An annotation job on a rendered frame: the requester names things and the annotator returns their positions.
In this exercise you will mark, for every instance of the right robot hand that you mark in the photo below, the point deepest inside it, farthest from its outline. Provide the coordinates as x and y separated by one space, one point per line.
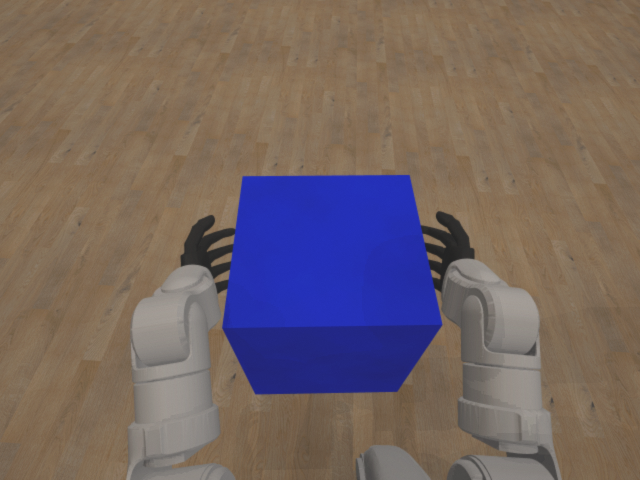
457 245

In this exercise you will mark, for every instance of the carton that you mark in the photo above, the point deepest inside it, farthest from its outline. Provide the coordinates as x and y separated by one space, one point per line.
330 288

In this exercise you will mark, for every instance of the left robot hand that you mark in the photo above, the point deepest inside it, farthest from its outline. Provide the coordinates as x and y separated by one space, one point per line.
195 249

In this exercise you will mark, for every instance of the robot right thigh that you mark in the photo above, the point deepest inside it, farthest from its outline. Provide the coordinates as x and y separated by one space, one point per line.
386 462

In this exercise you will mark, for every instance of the right robot upper arm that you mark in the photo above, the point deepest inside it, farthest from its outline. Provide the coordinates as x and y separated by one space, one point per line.
480 467

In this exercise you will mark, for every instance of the right robot forearm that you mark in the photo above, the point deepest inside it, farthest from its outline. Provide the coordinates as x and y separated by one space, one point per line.
501 404

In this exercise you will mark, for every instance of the left robot forearm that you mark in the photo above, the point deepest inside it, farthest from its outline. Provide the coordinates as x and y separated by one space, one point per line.
175 416

